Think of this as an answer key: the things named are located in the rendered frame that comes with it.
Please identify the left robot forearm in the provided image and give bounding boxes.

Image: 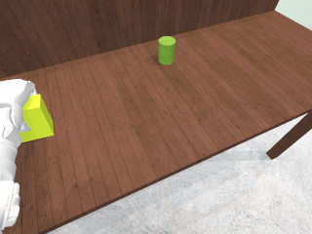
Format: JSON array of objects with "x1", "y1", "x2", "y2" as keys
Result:
[{"x1": 0, "y1": 99, "x2": 23, "y2": 181}]

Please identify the robot left hand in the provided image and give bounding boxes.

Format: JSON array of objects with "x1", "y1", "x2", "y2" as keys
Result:
[{"x1": 0, "y1": 79, "x2": 37, "y2": 133}]

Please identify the table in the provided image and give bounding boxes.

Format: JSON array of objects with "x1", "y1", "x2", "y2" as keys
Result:
[{"x1": 0, "y1": 0, "x2": 312, "y2": 234}]

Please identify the sponge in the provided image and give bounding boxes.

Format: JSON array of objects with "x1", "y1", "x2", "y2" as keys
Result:
[{"x1": 19, "y1": 94, "x2": 55, "y2": 143}]

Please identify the robot left upper arm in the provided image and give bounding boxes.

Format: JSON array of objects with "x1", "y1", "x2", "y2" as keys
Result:
[{"x1": 0, "y1": 180, "x2": 20, "y2": 234}]

